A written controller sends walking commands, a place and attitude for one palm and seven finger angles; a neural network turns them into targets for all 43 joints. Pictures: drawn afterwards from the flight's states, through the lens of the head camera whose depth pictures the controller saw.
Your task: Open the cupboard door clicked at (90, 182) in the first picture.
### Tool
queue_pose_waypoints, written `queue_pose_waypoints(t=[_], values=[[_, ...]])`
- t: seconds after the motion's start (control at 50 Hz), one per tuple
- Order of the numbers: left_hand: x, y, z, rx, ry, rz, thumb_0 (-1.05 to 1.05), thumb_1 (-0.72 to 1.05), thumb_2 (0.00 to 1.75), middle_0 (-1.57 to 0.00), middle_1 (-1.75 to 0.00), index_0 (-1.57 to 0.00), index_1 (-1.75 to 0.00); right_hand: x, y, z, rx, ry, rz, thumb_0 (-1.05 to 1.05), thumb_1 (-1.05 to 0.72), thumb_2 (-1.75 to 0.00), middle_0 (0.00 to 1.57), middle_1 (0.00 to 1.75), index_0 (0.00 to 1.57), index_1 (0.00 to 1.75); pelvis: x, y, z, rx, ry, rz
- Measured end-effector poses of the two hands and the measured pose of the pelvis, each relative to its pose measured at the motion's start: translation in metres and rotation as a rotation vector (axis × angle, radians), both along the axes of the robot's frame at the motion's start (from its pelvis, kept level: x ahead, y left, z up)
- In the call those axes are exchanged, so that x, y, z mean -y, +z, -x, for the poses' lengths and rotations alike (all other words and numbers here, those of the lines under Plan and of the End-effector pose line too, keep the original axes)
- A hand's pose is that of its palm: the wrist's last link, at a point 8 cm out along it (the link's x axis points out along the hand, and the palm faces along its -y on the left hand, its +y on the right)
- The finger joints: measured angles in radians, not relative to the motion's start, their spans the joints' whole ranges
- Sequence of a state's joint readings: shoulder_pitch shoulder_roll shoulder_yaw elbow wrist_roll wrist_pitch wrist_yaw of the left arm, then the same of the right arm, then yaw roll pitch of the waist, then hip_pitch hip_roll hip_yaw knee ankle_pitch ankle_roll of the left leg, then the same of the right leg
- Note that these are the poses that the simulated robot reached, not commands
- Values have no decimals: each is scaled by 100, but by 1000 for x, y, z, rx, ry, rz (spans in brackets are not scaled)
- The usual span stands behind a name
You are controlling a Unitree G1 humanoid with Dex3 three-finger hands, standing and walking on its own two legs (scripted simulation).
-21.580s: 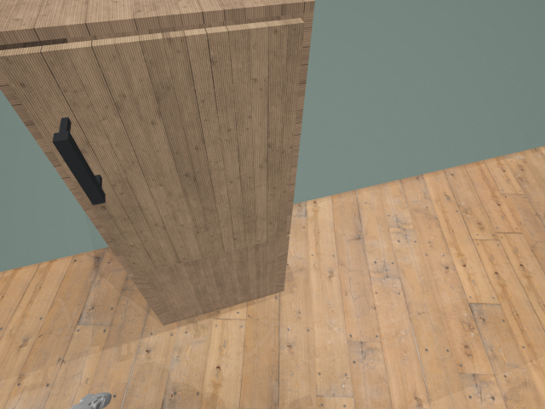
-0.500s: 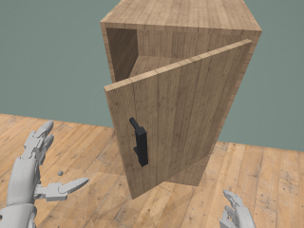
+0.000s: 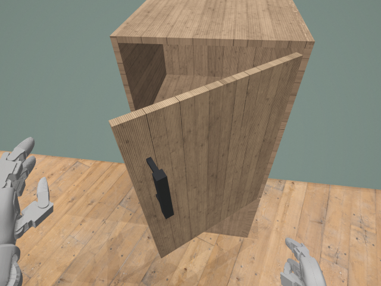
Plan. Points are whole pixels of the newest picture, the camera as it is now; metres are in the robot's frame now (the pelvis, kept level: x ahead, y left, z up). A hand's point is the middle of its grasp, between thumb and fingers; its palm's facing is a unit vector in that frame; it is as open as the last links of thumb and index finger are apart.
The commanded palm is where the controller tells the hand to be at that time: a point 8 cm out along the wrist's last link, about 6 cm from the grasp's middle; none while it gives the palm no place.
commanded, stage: draw the hand back to the body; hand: left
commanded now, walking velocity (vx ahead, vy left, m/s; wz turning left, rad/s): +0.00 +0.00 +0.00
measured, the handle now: (159, 188) +0.28 +0.11 +0.08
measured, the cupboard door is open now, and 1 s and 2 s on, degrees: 40 40 40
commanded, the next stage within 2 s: step back with the hand held close in 0.24 s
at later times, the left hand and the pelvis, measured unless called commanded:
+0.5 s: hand (40, 214) +0.17 +0.26 +0.15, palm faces +0.41 -0.79 -0.46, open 7.4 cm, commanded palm +0.12 +0.30 +0.17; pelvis -0.02 +0.00 +0.00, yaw +0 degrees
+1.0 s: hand out of the picture +0.09 +0.31 +0.15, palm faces +0.41 -0.76 -0.51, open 7.4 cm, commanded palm +0.03 +0.34 +0.17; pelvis -0.11 +0.04 -0.02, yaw +1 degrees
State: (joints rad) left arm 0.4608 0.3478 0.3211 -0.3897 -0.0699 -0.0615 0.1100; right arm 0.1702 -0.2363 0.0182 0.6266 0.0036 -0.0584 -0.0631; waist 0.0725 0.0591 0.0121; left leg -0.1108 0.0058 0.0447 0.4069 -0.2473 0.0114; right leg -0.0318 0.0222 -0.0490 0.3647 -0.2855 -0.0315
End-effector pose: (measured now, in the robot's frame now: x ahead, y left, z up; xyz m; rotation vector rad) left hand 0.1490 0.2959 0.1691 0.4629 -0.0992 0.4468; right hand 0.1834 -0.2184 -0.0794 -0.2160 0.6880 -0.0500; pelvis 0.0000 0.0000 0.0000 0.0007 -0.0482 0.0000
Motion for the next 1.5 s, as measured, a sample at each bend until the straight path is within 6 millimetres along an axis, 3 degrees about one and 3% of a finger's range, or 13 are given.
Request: queue_pose_waypoints(t=[0.12,0.44,0.68,0.82,0.96,1.12,1.24,1.36,1.5], values=[[9,-9,2,-31,-19,23,1,87,88,-21,-30,-21,-30,6,-1,5,-9,-10,4,1,-91,-90,20,30,20,29,4,0,2,1,-1,-1],[5,5,17,18,-28,-34,1,89,90,-21,-30,-21,-30,8,-1,23,-14,-24,-8,1,-91,-90,20,30,20,30,7,0,18,2,3,11],[-4,-10,29,-75,-132,-66,1,89,90,-21,-30,-21,-30,13,5,63,-55,-137,49,1,-91,-90,20,30,20,29,-15,-3,48,-42,-27,16],[-25,1,52,6,-140,-119,1,89,90,-22,-30,-22,-30,-2,8,96,-52,-146,73,1,-91,-90,20,30,20,29,-29,-7,74,-40,-26,23],[-41,1,89,54,-95,-158,1,89,90,-21,-30,-21,-30,-21,0,123,-31,-103,64,1,-91,-90,20,30,20,30,-39,-15,101,-33,7,22],[-46,-4,133,92,-43,-117,1,89,90,-21,-30,-21,-30,-36,-10,149,-59,-45,56,1,-91,-90,21,30,20,30,-43,-18,129,-30,26,35],[-56,-4,142,199,-87,-102,1,89,90,-21,-30,-21,-30,-40,-9,170,-53,-57,120,1,-91,-90,21,30,20,30,-57,-26,148,-16,31,51],[-76,17,154,225,-76,-157,1,89,90,-21,-30,-21,-30,-55,4,194,-34,-76,83,1,-91,-90,20,30,20,30,-61,-13,171,-42,17,84],[-56,14,177,187,-149,-71,1,89,90,-21,-30,-21,-30,-63,14,220,-16,-57,49,1,-91,-90,21,30,20,30,-58,-5,200,-115,-26,86]])
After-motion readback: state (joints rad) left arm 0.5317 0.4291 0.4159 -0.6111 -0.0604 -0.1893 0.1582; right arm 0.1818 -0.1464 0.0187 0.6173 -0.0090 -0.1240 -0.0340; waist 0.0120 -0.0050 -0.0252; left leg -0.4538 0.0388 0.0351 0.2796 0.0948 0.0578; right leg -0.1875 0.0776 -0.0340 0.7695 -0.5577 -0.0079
